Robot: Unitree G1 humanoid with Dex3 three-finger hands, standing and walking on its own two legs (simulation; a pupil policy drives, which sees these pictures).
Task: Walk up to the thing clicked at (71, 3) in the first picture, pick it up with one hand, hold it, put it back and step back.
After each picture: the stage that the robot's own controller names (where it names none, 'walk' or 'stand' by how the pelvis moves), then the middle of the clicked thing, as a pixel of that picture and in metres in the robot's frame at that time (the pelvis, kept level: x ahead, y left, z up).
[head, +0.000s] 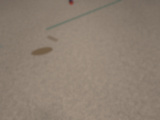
stand; (71, 0) +2.35 +0.18 -0.72
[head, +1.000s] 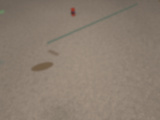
walk; (73, 12) +2.20 +0.32 -0.72
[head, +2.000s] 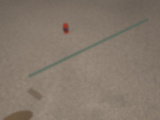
walk; (65, 28) +1.52 +0.32 -0.71
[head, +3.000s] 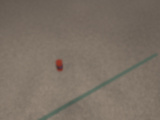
walk; (59, 65) +0.99 +0.26 -0.70
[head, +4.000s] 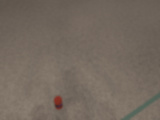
walk; (58, 102) +0.61 +0.20 -0.70
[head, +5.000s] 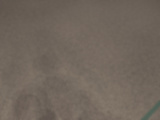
walk; out of the picture +0.40 +0.17 -0.71
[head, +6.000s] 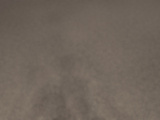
stand; out of the picture +0.35 +0.20 -0.72
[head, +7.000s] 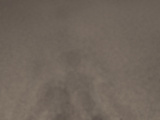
stand; out of the picture +0.36 +0.18 -0.72
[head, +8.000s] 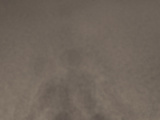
stand; out of the picture +0.38 +0.16 -0.72
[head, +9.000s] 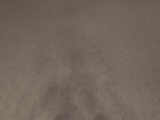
stand; out of the picture +0.39 +0.16 -0.72
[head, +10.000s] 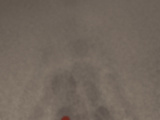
stand; out of the picture +0.39 +0.16 -0.71
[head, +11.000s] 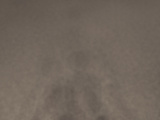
stand; out of the picture +0.38 +0.14 -0.72
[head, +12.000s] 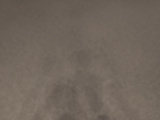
stand; out of the picture +0.38 +0.14 -0.72
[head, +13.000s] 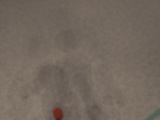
go down; (58, 114) +0.40 +0.16 -0.68
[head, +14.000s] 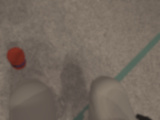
go down; (17, 59) +0.44 +0.23 -0.28
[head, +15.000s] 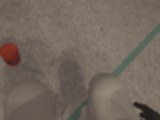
close in; (11, 55) +0.44 +0.24 -0.27
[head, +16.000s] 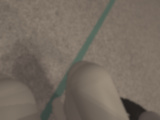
close in; out of the picture +0.42 +0.27 -0.22
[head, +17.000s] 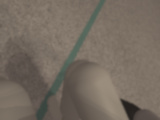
close; out of the picture +0.42 +0.28 -0.22
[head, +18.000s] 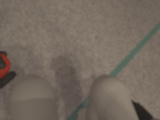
lift; out of the picture +0.34 +0.27 -0.13
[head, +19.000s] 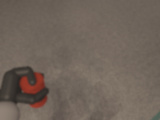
hold; (35, 90) +0.32 +0.17 +0.02
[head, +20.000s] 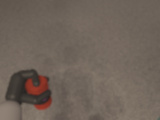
hold; (39, 93) +0.32 +0.17 +0.00
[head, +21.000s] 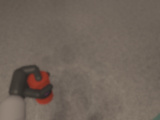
crouch; (41, 88) +0.34 +0.16 -0.01
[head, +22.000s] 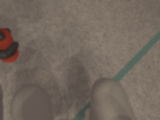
crouch; (5, 46) +0.45 +0.23 -0.11
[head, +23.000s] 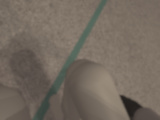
lower; out of the picture +0.43 +0.31 -0.22
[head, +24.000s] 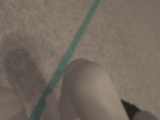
lower; out of the picture +0.44 +0.31 -0.23
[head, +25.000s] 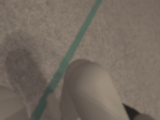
lower; out of the picture +0.44 +0.30 -0.23
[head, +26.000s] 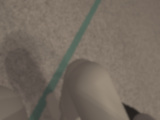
lower; out of the picture +0.44 +0.31 -0.23
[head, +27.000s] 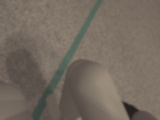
loosen; out of the picture +0.43 +0.30 -0.23
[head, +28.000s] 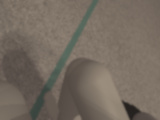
withdraw; out of the picture +0.43 +0.29 -0.24
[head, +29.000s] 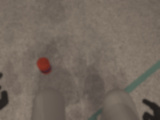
walk; (44, 66) +0.46 +0.21 -0.41
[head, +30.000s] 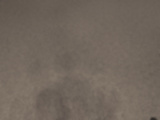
stand; out of the picture +0.39 +0.15 -0.66
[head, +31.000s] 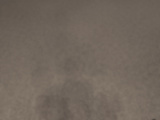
stand; out of the picture +0.41 +0.17 -0.67
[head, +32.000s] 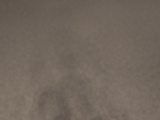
stand; out of the picture +0.41 +0.15 -0.70
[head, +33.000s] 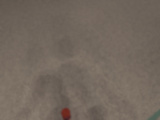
stand; (66, 114) +0.43 +0.13 -0.70
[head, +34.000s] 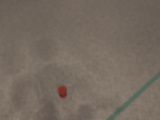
walk; (62, 92) +0.56 +0.13 -0.71
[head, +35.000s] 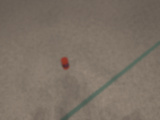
walk; (65, 63) +0.87 +0.24 -0.69
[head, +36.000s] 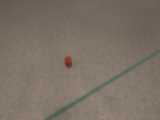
stand; (68, 62) +1.05 +0.16 -0.71
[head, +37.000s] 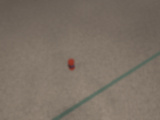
stand; (71, 64) +1.05 +0.15 -0.73
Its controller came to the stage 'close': yes
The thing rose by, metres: 0.70
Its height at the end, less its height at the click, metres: +0.00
